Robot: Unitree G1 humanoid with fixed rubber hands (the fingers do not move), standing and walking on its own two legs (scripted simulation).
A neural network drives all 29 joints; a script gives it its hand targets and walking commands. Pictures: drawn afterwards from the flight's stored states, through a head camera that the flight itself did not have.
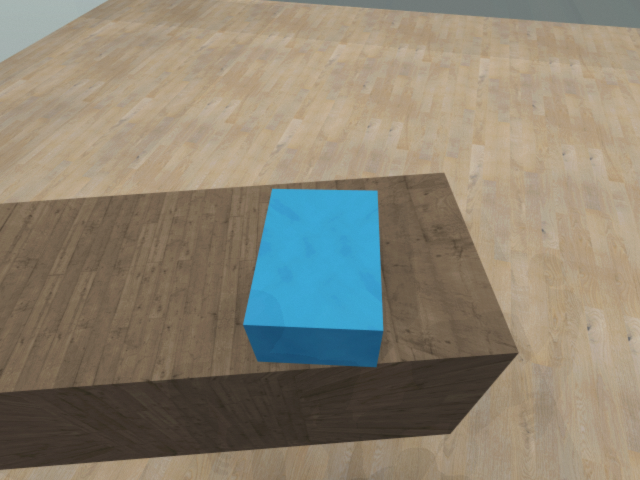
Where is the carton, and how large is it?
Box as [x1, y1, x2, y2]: [243, 189, 382, 366]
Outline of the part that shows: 272,189 243,323 257,360 376,366 382,334 377,191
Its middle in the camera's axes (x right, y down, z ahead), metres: +0.00 +0.06 +0.75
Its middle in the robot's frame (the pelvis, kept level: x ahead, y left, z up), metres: +0.50 +0.03 -0.14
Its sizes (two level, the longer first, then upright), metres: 0.314 0.218 0.142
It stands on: a pedestal, 0.57 m high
